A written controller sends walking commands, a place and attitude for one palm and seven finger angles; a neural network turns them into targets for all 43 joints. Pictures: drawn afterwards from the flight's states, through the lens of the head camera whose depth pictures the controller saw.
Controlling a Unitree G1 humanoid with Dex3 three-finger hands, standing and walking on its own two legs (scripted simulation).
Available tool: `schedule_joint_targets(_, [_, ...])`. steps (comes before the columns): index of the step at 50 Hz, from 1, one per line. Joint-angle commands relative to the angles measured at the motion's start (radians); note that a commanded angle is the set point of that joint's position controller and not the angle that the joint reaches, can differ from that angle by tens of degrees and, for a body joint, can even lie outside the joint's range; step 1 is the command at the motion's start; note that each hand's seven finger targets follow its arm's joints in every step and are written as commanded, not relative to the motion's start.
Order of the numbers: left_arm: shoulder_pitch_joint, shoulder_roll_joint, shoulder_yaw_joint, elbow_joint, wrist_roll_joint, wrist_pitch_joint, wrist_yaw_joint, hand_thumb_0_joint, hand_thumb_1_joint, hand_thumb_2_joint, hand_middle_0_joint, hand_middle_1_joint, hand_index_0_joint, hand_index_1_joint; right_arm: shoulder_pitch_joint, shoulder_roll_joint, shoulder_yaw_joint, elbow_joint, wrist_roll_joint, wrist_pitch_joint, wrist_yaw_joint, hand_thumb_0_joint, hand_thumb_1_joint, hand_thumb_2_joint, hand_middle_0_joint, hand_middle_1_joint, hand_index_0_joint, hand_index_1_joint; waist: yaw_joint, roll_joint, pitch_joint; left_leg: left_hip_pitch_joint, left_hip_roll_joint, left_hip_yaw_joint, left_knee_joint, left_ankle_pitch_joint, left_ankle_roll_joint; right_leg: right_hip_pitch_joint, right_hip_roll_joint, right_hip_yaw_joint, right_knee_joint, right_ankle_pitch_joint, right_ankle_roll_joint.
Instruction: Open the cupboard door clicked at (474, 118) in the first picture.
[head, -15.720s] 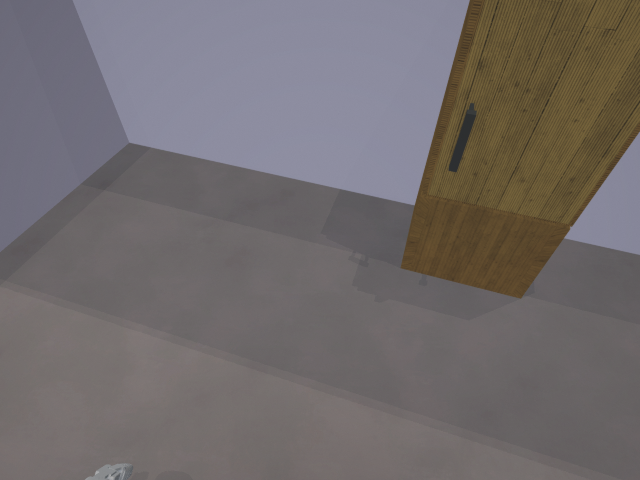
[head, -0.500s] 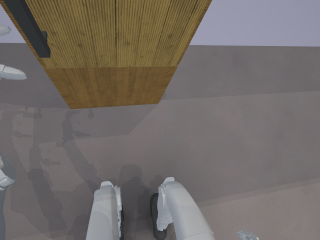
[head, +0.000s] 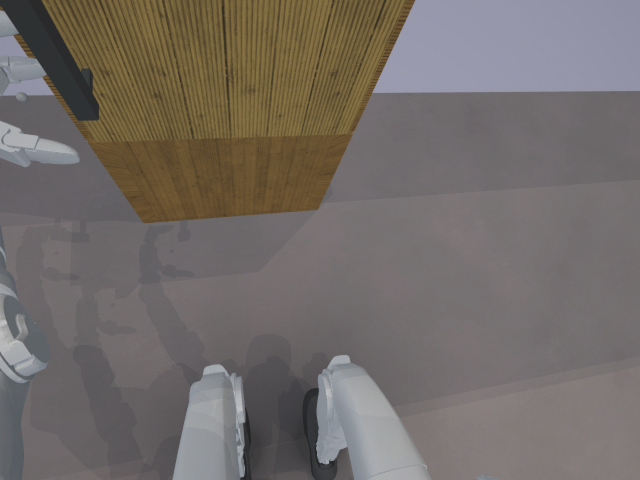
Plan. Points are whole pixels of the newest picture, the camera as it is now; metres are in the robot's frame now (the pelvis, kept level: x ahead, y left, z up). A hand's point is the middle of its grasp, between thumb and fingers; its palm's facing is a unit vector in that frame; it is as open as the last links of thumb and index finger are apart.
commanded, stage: slide the fingers in behind the handle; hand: left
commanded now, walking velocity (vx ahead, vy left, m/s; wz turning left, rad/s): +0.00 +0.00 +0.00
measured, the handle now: (56, 41) +0.59 +0.25 +0.04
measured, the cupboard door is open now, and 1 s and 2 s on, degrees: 0 0 0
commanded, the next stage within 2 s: close the thumb around the handle in 1.22 s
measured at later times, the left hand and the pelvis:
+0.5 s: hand (56, 89) +0.53 +0.25 +0.03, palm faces +0.09 -1.00 -0.02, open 13.9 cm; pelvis +0.01 +0.00 +0.00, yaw +0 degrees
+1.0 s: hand (84, 89) +0.54 +0.22 +0.04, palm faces +0.11 -0.99 -0.04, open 14.0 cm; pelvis +0.01 -0.01 +0.01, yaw +1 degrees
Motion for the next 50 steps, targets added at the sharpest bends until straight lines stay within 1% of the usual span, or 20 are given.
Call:
schedule_joint_targets(1, [-0.413, 0.324, 0.035, -0.223, -0.015, -0.083, 0.039, 0.0, -0.5, 0.3, -0.3, -1.2, -0.3, -1.2, 0.201, -0.212, -0.08, -0.024, -0.006, -0.014, -0.018, 0.0, -0.9, -0.9, 0.2, 0.3, 0.2, 0.3, -0.004, 0.257, -0.58, 0.57, 0.01, -0.105, -0.177, 0.392, -0.026, 0.173, 0.003, 0.062, -0.14, 0.186, -0.006])
schedule_joint_targets(4, [-0.39, 0.315, 0.034, -0.219, -0.013, -0.095, 0.041, 0.0, -0.5, 0.3, -0.3, -1.2, -0.3, -1.2, 0.201, -0.208, -0.08, -0.028, -0.007, -0.016, -0.014, 0.0, -0.9, -0.9, 0.2, 0.3, 0.2, 0.3, 0.004, 0.266, -0.597, 0.579, 0.009, -0.102, -0.175, 0.415, -0.027, 0.185, 0.004, 0.064, -0.136, 0.201, -0.01])
schedule_joint_targets(6, [-0.382, 0.301, 0.025, -0.199, -0.018, -0.091, 0.038, 0.0, -0.5, 0.3, -0.3, -1.2, -0.3, -1.2, 0.201, -0.21, -0.08, -0.024, -0.007, -0.013, -0.014, 0.0, -0.9, -0.9, 0.2, 0.3, 0.2, 0.3, 0.0, 0.25, -0.577, 0.571, 0.01, -0.101, -0.176, 0.421, -0.028, 0.188, 0.003, 0.06, -0.137, 0.208, -0.008])
schedule_joint_targets(8, [-0.368, 0.254, -0.009, -0.174, -0.024, -0.077, 0.031, 0.0, -0.5, 0.3, -0.3, -1.2, -0.3, -1.2, 0.199, -0.209, -0.081, -0.028, -0.004, -0.014, -0.013, 0.0, -0.9, -0.9, 0.2, 0.3, 0.2, 0.3, -0.016, 0.217, -0.558, 0.538, 0.008, -0.092, -0.174, 0.394, -0.02, 0.196, 0.004, 0.066, -0.147, 0.206, -0.003])
schedule_joint_targets(10, [-0.367, 0.256, -0.004, -0.173, -0.028, -0.075, 0.027, 0.0, -0.5, 0.3, -0.3, -1.2, -0.3, -1.2, 0.203, -0.212, -0.083, -0.028, -0.003, -0.013, -0.015, 0.0, -0.9, -0.9, 0.2, 0.3, 0.2, 0.3, -0.008, 0.235, -0.574, 0.558, 0.009, -0.098, -0.177, 0.405, -0.024, 0.183, 0.002, 0.062, -0.141, 0.207, -0.005])
schedule_joint_targets(14, [-0.409, 0.232, -0.016, -0.202, -0.032, -0.086, 0.039, 0.0, -0.5, 0.3, -0.3, -1.2, -0.3, -1.2, 0.204, -0.207, -0.086, -0.023, -0.005, -0.016, -0.015, 0.0, -0.9, -0.9, 0.2, 0.3, 0.2, 0.3, -0.016, 0.236, -0.577, 0.577, 0.009, -0.109, -0.178, 0.414, -0.027, 0.163, 0.002, 0.059, -0.136, 0.207, -0.007])
schedule_joint_targets(17, [-0.414, 0.232, -0.003, -0.235, -0.03, -0.102, 0.063, 0.0, -0.5, 0.3, -0.3, -1.2, -0.3, -1.2, 0.207, -0.204, -0.09, -0.019, -0.01, -0.016, -0.01, 0.0, -0.9, -0.9, 0.2, 0.3, 0.2, 0.3, -0.005, 0.248, -0.62, 0.606, 0.009, -0.109, -0.174, 0.445, -0.033, 0.171, 0.002, 0.059, -0.132, 0.219, -0.006])
schedule_joint_targets(19, [-0.43, 0.2, -0.024, -0.239, -0.025, -0.111, 0.077, 0.0, -0.5, 0.3, -0.3, -1.2, -0.3, -1.2, 0.21, -0.2, -0.093, -0.014, -0.012, -0.017, -0.007, 0.0, -0.9, -0.9, 0.2, 0.3, 0.2, 0.3, -0.016, 0.256, -0.617, 0.624, 0.009, -0.113, -0.172, 0.466, -0.035, 0.156, 0.002, 0.059, -0.131, 0.229, -0.008])
schedule_joint_targets(23, [-0.409, 0.181, -0.034, -0.231, -0.014, -0.105, 0.097, 0.0, -0.5, 0.3, -0.3, -1.2, -0.3, -1.2, 0.212, -0.197, -0.093, -0.012, -0.014, -0.01, -0.002, 0.0, -0.9, -0.9, 0.2, 0.3, 0.2, 0.3, -0.01, 0.25, -0.618, 0.631, 0.009, -0.111, -0.18, 0.476, -0.038, 0.174, 0.0, 0.057, -0.136, 0.235, -0.007])
schedule_joint_targets(26, [-0.375, 0.194, -0.013, -0.238, -0.008, -0.107, 0.11, 0.0, -0.5, 0.3, -0.3, -1.2, -0.3, -1.2, 0.213, -0.195, -0.096, -0.019, -0.014, -0.005, 0.001, 0.0, -0.9, -0.9, 0.2, 0.3, 0.2, 0.3, 0.009, 0.257, -0.641, 0.651, 0.009, -0.11, -0.185, 0.507, -0.043, 0.189, 0.0, 0.057, -0.134, 0.253, -0.009])
schedule_joint_targets(29, [-0.395, 0.127, -0.057, -0.24, -0.007, -0.108, 0.124, 0.0, -0.5, 0.3, -0.3, -1.2, -0.3, -1.2, 0.211, -0.185, -0.096, -0.016, -0.015, -0.004, 0.003, 0.0, -0.9, -0.9, 0.2, 0.3, 0.2, 0.3, -0.011, 0.242, -0.6, 0.65, 0.012, -0.116, -0.193, 0.494, -0.041, 0.169, -0.001, 0.052, -0.139, 0.243, -0.008])
schedule_joint_targets(31, [-0.38, 0.107, -0.064, -0.247, -0.01, -0.111, 0.136, 0.0, -0.5, 0.3, -0.3, -1.2, -0.3, -1.2, 0.208, -0.185, -0.1, -0.019, -0.015, -0.002, 0.007, 0.0, -0.9, -0.9, 0.2, 0.3, 0.2, 0.3, -0.004, 0.254, -0.602, 0.661, 0.01, -0.11, -0.2, 0.488, -0.044, 0.172, 0.0, 0.054, -0.148, 0.24, -0.008])
schedule_joint_targets(34, [-0.375, 0.134, -0.028, -0.22, -0.014, -0.119, 0.155, 0.0, -0.5, 0.3, -0.3, -1.2, -0.3, -1.2, 0.209, -0.184, -0.098, -0.017, -0.016, -0.004, 0.004, 0.0, -0.9, -0.9, 0.2, 0.3, 0.2, 0.3, -0.007, 0.181, -0.587, 0.59, 0.004, -0.095, -0.19, 0.458, -0.03, 0.223, 0.0, 0.065, -0.15, 0.255, -0.005])
schedule_joint_targets(37, [-0.392, 0.105, -0.06, -0.199, -0.002, -0.125, 0.162, 0.0, -0.5, 0.3, -0.3, -1.2, -0.3, -1.2, 0.204, -0.174, -0.094, -0.018, -0.016, -0.004, 0.007, 0.0, -0.9, -0.9, 0.2, 0.3, 0.2, 0.3, -0.014, 0.187, -0.567, 0.548, -0.002, -0.078, -0.187, 0.431, -0.026, 0.242, 0.0, 0.07, -0.151, 0.253, -0.003])
schedule_joint_targets(39, [-0.398, 0.117, -0.051, -0.203, 0.003, -0.138, 0.17, 0.0, -0.5, 0.3, -0.3, -1.2, -0.3, -1.2, 0.206, -0.174, -0.093, -0.017, -0.019, -0.006, 0.008, 0.0, -0.9, -0.9, 0.2, 0.3, 0.2, 0.3, -0.011, 0.187, -0.569, 0.542, -0.003, -0.077, -0.183, 0.425, -0.023, 0.244, 0.001, 0.076, -0.147, 0.253, -0.006])
schedule_joint_targets(41, [-0.391, 0.108, -0.057, -0.214, 0.004, -0.147, 0.171, 0.0, -0.5, 0.3, -0.3, -1.2, -0.3, -1.2, 0.204, -0.175, -0.098, -0.019, -0.019, -0.003, 0.008, 0.0, -0.9, -0.9, 0.2, 0.3, 0.2, 0.3, -0.011, 0.192, -0.598, 0.561, -0.003, -0.074, -0.18, 0.447, -0.025, 0.252, 0.0, 0.077, -0.147, 0.273, -0.004])
schedule_joint_targets(43, [-0.395, 0.139, -0.036, -0.218, 0.003, -0.153, 0.172, 0.0, -0.5, 0.3, -0.3, -1.2, -0.3, -1.2, 0.204, -0.177, -0.095, -0.021, -0.02, -0.003, 0.009, 0.0, -0.9, -0.9, 0.2, 0.3, 0.2, 0.3, -0.002, 0.2, -0.605, 0.551, -0.004, -0.072, -0.179, 0.446, -0.026, 0.268, 0.0, 0.08, -0.143, 0.275, -0.005])
schedule_joint_targets(45, [-0.38, 0.126, -0.038, -0.235, 0.0, -0.158, 0.17, 0.0, -0.5, 0.3, -0.3, -1.2, -0.3, -1.2, 0.203, -0.175, -0.099, -0.024, -0.019, 0.0, 0.011, 0.0, -0.9, -0.9, 0.2, 0.3, 0.2, 0.3, 0.004, 0.219, -0.638, 0.582, -0.005, -0.069, -0.178, 0.478, -0.028, 0.273, 0.0, 0.081, -0.14, 0.302, -0.005])
schedule_joint_targets(48, [-0.342, 0.139, -0.026, -0.243, -0.003, -0.154, 0.161, 0.0, -0.5, 0.3, -0.3, -1.2, -0.3, -1.2, 0.2, -0.176, -0.099, -0.03, -0.016, 0.005, 0.012, 0.0, -0.9, -0.9, 0.2, 0.3, 0.2, 0.3, 0.017, 0.194, -0.647, 0.57, -0.005, -0.066, -0.184, 0.476, -0.027, 0.311, 0.0, 0.083, -0.144, 0.313, -0.004])
schedule_joint_targets(50, [-0.356, 0.107, -0.049, -0.241, -0.01, -0.152, 0.156, 0.0, -0.5, 0.3, -0.3, -1.2, -0.3, -1.2, 0.199, -0.174, -0.101, -0.024, -0.014, 0.005, 0.011, 0.0, -0.9, -0.9, 0.2, 0.3, 0.2, 0.3, 0.001, 0.187, -0.634, 0.575, -0.004, -0.068, -0.183, 0.47, -0.024, 0.295, 0.0, 0.083, -0.149, 0.311, -0.002])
